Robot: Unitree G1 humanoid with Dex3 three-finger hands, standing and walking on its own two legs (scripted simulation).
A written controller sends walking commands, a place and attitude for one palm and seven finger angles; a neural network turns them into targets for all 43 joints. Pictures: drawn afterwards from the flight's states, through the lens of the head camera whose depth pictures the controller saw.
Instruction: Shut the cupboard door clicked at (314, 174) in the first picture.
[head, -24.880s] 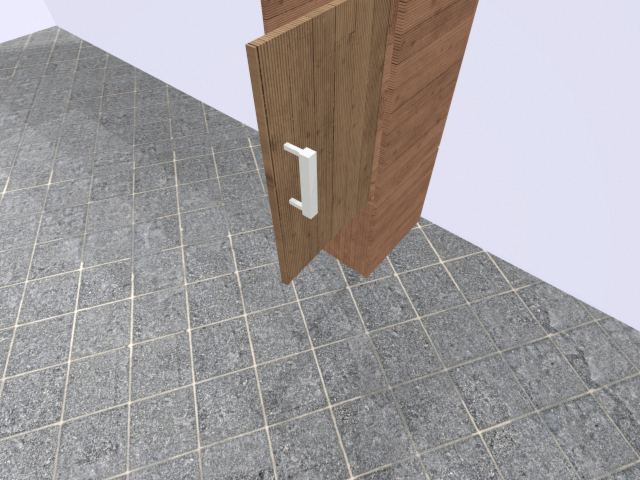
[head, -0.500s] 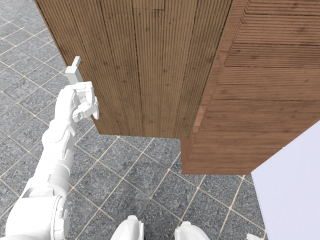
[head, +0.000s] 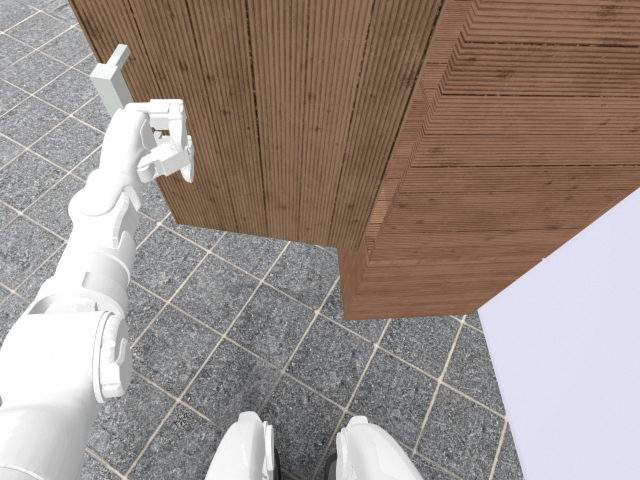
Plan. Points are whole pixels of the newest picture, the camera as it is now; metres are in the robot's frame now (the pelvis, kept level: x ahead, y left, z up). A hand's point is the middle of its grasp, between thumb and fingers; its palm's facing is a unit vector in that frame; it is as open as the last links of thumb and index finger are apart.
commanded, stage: push the door shut along its arc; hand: left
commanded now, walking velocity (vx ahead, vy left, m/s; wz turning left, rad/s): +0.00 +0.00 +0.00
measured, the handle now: (135, 112) +0.56 +0.21 +0.08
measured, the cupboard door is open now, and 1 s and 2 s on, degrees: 78 65 61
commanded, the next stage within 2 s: pull the fist back off the door in 0.86 s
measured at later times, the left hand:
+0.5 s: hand (209, 119) +0.54 +0.12 +0.09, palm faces -0.28 -0.96 -0.03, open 2.8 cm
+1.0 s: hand (232, 97) +0.58 +0.09 +0.09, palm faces -0.33 -0.94 -0.01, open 3.5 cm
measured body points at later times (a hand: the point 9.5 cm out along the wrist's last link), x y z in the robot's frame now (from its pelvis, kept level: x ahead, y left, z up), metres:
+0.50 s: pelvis +0.01 -0.01 -0.01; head +0.15 +0.00 +0.42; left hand +0.55 +0.17 +0.09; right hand -0.01 -0.27 -0.12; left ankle +0.05 +0.08 -0.65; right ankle +0.02 -0.10 -0.65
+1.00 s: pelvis +0.00 -0.01 -0.03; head +0.17 +0.02 +0.38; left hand +0.59 +0.14 +0.10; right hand -0.02 -0.28 -0.13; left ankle +0.05 +0.08 -0.65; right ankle +0.02 -0.10 -0.65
